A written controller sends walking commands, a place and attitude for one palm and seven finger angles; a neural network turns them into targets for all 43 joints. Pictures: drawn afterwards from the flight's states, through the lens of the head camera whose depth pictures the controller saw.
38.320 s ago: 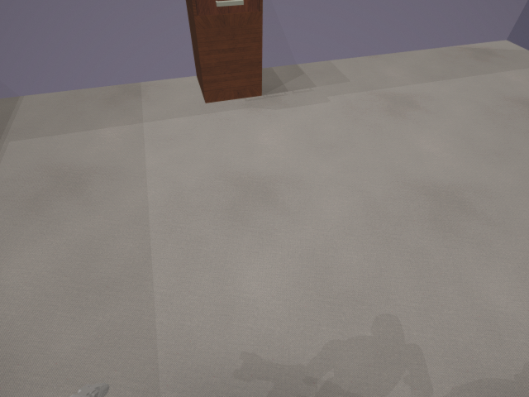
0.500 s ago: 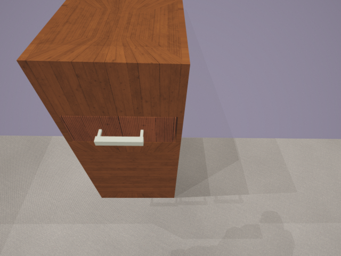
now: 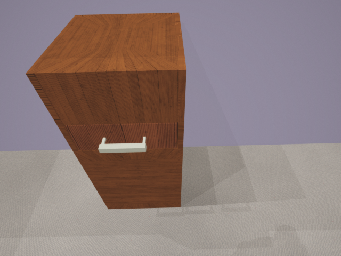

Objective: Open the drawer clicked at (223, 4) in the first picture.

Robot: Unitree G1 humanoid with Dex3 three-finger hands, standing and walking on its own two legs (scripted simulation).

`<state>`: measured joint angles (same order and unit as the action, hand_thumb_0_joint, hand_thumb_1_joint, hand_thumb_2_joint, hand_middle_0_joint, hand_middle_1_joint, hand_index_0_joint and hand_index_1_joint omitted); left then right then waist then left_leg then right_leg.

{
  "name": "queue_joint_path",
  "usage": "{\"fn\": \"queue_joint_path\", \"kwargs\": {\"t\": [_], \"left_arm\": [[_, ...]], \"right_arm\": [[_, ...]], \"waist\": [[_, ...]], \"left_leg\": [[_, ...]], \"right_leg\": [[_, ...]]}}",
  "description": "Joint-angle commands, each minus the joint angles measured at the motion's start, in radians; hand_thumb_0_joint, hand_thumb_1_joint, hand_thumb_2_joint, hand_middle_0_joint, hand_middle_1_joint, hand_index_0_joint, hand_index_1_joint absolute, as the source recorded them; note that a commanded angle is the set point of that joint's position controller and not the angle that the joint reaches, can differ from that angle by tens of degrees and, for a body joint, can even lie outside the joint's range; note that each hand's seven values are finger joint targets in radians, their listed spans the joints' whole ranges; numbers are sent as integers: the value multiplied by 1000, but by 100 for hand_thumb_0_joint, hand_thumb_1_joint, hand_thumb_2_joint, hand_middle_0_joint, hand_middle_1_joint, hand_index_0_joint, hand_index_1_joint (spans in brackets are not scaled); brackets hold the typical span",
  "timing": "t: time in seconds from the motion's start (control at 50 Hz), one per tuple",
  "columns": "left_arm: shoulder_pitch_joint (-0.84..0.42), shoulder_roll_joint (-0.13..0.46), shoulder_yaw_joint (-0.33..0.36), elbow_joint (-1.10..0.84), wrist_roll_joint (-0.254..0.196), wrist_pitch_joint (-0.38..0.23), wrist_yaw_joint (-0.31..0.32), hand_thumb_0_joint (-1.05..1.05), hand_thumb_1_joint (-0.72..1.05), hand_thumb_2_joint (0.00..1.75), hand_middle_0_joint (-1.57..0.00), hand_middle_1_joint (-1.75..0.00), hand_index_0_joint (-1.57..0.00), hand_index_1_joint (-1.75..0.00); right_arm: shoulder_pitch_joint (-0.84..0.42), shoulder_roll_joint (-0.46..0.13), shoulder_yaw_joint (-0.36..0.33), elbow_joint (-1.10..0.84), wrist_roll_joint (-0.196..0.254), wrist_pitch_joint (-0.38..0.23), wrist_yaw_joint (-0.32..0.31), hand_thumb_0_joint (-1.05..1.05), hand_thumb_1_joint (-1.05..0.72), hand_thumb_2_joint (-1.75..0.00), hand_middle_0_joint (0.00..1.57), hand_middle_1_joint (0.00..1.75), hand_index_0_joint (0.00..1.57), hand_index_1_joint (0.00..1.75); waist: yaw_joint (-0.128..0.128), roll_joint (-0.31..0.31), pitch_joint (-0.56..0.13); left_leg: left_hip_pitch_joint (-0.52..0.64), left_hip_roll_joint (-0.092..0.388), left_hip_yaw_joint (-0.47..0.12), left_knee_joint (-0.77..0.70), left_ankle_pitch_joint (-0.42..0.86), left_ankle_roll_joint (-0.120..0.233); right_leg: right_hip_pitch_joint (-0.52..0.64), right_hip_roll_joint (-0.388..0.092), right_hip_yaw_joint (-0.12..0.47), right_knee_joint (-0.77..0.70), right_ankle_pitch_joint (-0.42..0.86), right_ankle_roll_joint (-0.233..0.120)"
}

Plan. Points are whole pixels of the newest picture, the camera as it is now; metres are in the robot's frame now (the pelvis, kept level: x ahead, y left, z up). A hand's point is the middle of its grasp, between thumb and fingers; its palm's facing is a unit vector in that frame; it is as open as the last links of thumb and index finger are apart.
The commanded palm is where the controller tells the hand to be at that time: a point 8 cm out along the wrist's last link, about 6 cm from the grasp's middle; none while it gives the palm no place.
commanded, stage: look again from close up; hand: left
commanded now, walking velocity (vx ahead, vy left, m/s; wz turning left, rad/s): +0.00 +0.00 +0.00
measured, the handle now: (123, 143) +0.50 +0.21 -0.11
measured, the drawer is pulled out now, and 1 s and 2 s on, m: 0.00 0.00 0.00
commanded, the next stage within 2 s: raise the hand with hooked fingers in 0.22 s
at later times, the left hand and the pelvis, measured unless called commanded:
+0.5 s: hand (94, 250) +0.15 +0.19 -0.06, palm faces -0.04 -0.75 -0.65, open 7.5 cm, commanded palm +0.11 +0.22 -0.04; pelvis -0.02 -0.01 +0.00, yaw +0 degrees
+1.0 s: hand (82, 224) +0.19 +0.22 -0.01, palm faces +0.21 -0.01 -0.98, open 10.1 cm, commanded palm +0.16 +0.21 +0.02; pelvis -0.04 -0.03 -0.05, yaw +2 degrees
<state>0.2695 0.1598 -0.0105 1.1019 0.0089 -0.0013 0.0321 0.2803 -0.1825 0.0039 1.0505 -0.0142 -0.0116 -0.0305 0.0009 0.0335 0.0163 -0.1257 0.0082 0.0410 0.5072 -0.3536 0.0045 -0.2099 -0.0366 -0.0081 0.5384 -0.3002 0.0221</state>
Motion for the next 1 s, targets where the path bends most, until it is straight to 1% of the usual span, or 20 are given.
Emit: {"fn": "queue_joint_path", "kwargs": {"t": [0.0,0.28,0.3,0.32,0.34,0.36,0.38,0.4,0.42,0.44,0.5,0.54,0.56,0.62,0.66,0.7,0.76,0.84,0.88,0.98], "left_arm": [[32,109,16,-46,-1,-14,1,0,90,90,-20,-30,-20,-30],[52,98,23,-25,-2,-21,0,0,90,90,-20,-30,-20,-30],[138,130,32,16,7,-39,46,0,90,90,-20,-30,-20,-30],[-657,436,9,-1482,178,-211,52,0,88,89,-20,-32,-20,-32],[-176,358,57,-1156,196,-103,128,0,85,88,-20,-33,-20,-33],[-129,264,36,-1109,147,-32,183,0,83,87,-21,-34,-21,-34],[122,64,-78,-959,180,53,186,0,81,86,-21,-36,-21,-36],[-37,86,-110,-1159,228,37,184,0,78,85,-21,-37,-21,-37],[-11,178,-51,-1158,336,22,211,0,76,84,-21,-39,-21,-39],[7,174,-73,-1140,430,14,238,0,74,83,-21,-40,-21,-40],[246,149,-62,-979,692,32,296,0,67,80,-22,-45,-22,-45],[433,135,-55,-922,835,25,321,0,62,78,-22,-48,-22,-48],[476,153,-33,-934,894,11,327,0,60,77,-22,-50,-22,-50],[358,216,-8,-1071,1021,-40,367,0,53,74,-23,-54,-23,-54],[250,286,51,-1174,1091,-54,417,0,48,72,-23,-57,-23,-57],[117,306,67,-1247,1144,-57,480,0,43,70,-23,-60,-23,-60],[-220,374,94,-1455,1167,-115,562,0,36,67,-24,-64,-24,-64],[-190,365,75,-1436,1108,-165,590,0,27,63,-25,-70,-25,-70],[-182,344,65,-1364,1085,-113,577,0,22,61,-25,-74,-25,-74],[-84,308,20,-1170,1014,142,433,0,11,56,-26,-81,-26,-81]], "right_arm": [[59,-88,-6,-25,0,-15,4,0,-90,-90,20,30,20,30],[83,-69,-3,35,2,-23,-3,0,-90,-90,20,30,20,30],[-16,-109,-19,-30,13,-25,4,0,-90,-90,20,30,20,30],[-24,-245,-22,-346,62,-179,-46,0,-90,-90,20,30,20,30],[-92,-152,-33,-304,40,-271,-86,0,-90,-90,20,30,20,30],[-98,-151,-52,-239,56,-294,-86,0,-90,-90,20,30,20,30],[-90,-105,-38,-250,68,-293,-82,0,-90,-90,20,30,20,30],[-144,-141,-30,-342,62,-308,-68,0,-90,-90,20,30,20,30],[-148,-178,-40,-346,36,-306,-66,0,-90,-90,20,30,20,30],[-152,-180,-35,-381,13,-295,-59,0,-90,-90,20,30,20,30],[-164,-178,-69,-501,-26,-224,-16,0,-90,-90,20,30,20,30],[-191,-175,-79,-551,-39,-140,21,0,-90,-90,20,30,20,30],[-203,-168,-81,-569,-33,-101,43,0,-90,-90,20,30,20,30],[-285,-161,-67,-637,-26,-35,75,0,-90,-90,20,30,20,30],[-296,-153,-71,-649,-35,-9,81,0,-90,-90,20,30,20,30],[-277,-139,-80,-664,-58,4,79,0,-90,-90,20,30,20,30],[-274,-130,-86,-646,-84,8,57,0,-90,-90,20,30,20,30],[-268,-131,-85,-637,-83,-9,38,0,-90,-90,20,30,20,30],[-279,-134,-80,-631,-80,-4,35,0,-90,-90,20,30,20,30],[-323,-138,-53,-634,-24,37,12,0,-90,-90,20,30,20,30]], "waist": [[-3,-30,108],[0,-30,32],[38,-195,41],[-38,148,-445],[38,278,-368],[23,253,-261],[5,121,-161],[2,90,-51],[-14,42,-94],[-22,-23,-36],[48,-217,-38],[104,-294,-55],[142,-296,-95],[156,-237,-163],[153,-122,-198],[118,-19,-289],[44,30,-401],[14,72,-416],[1,24,-380],[56,-132,-319]], "left_leg": [[-121,90,-75,-144,168,34],[-63,90,-52,-131,242,28],[-143,114,-20,76,353,-7],[115,-8,-14,-69,520,42],[136,22,-7,-83,679,40],[39,30,-8,-61,550,0],[-50,42,-13,-73,471,1],[-117,24,-42,-70,365,2],[-128,13,-40,-39,289,11],[-194,-6,-42,-9,226,16],[-308,-40,-25,64,139,5],[-388,-44,-10,79,127,-8],[-417,-46,-5,87,162,-11],[-458,-59,12,125,175,-7],[-450,-69,11,161,163,-2],[-396,-72,11,220,156,9],[-313,-71,-24,342,140,18],[-290,-66,-35,406,107,24],[-337,-62,-39,387,100,22],[-407,-54,-8,217,107,20]], "right_leg": [[-15,-42,54,-87,134,-53],[32,-53,64,-87,259,-57],[50,-118,98,-80,718,-38],[116,-5,142,12,596,-71],[46,25,44,50,322,-85],[-35,27,-1,28,167,-71],[-80,31,-18,14,141,-56],[-114,25,-7,-3,153,-57],[-155,36,1,-1,110,-64],[-224,44,-7,6,57,-65],[-274,56,10,11,-125,-69],[-235,57,52,26,-83,-84],[-193,52,78,48,2,-94],[-168,37,118,106,109,-98],[-196,42,129,140,108,-102],[-265,46,138,172,105,-99],[-427,36,176,216,29,-92],[-509,31,153,231,-5,-89],[-473,39,112,230,20,-80],[-185,41,61,130,102,-57]]}}
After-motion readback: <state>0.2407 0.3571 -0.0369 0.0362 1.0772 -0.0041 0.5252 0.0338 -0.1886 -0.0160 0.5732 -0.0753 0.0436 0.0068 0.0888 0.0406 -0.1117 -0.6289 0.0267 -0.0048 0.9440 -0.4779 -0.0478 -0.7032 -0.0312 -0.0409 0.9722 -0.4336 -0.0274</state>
